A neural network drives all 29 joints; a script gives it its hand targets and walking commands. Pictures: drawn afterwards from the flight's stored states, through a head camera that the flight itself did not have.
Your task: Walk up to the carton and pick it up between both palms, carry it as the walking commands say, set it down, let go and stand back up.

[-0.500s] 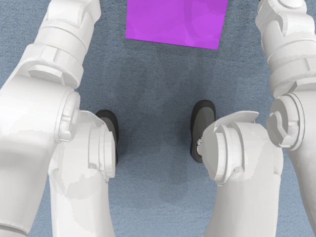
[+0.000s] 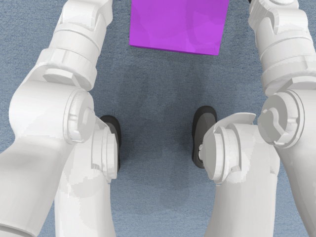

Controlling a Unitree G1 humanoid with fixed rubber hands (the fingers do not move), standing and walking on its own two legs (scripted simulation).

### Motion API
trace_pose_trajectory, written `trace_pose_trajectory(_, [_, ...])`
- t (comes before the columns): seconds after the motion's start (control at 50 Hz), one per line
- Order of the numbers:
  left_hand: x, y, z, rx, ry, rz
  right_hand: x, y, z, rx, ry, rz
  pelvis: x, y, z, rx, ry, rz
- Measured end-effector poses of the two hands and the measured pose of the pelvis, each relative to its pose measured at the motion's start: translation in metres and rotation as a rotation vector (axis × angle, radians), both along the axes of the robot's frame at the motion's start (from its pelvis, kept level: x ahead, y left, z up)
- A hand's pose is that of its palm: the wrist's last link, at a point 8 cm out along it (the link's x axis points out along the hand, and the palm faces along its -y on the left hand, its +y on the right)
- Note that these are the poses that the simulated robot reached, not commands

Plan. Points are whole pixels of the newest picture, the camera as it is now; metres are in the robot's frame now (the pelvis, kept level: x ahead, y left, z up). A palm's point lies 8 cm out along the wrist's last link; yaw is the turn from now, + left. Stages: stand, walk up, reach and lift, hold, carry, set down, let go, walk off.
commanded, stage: reach and lift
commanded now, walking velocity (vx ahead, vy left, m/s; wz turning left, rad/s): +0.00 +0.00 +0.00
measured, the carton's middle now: out of the picture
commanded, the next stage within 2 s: none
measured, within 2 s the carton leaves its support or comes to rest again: leaves its support in 0.64 s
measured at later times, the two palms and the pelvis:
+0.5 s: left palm out of the picture +0.55 +0.08 -0.20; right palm out of the picture +0.54 -0.19 -0.19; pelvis +0.01 +0.00 +0.00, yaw +0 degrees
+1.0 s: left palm out of the picture +0.54 +0.07 -0.15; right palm out of the picture +0.53 -0.19 -0.14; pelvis -0.02 +0.00 +0.02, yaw +1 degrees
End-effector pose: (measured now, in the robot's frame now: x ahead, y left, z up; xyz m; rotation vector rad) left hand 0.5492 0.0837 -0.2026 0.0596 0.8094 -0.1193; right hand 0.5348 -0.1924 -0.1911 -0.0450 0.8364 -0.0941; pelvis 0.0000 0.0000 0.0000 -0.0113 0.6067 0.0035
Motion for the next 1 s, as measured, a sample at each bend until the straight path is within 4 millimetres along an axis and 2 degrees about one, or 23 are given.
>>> trace_pose_trajectory(0.46, [0.0, -0.001, 0.002, 0.013, 0.024, 0.021, 0.001, 0.001, 0.003, -0.011, 0.026, 0.003, 0.009, 0.0, 0.0, 0.001, 0.058, 0.003])
trace_pose_trajectory(0.62, [0.003, -0.003, 0.005, 0.032, 0.005, 0.034, 0.005, 0.002, 0.007, -0.022, -0.003, -0.004, -0.001, -0.001, 0.006, -0.008, -0.032, 0.022])
trace_pose_trajectory(0.86, [-0.003, -0.007, 0.042, 0.063, -0.039, 0.104, -0.005, 0.003, 0.041, 0.025, -0.069, -0.059, -0.015, -0.002, 0.012, 0.01, -0.078, 0.013])
trace_pose_trajectory(1.0, [-0.01, -0.009, 0.053, 0.084, -0.037, 0.157, -0.009, 0.005, 0.054, 0.02, -0.075, -0.062, -0.023, -0.004, 0.02, 0.022, -0.081, 0.008])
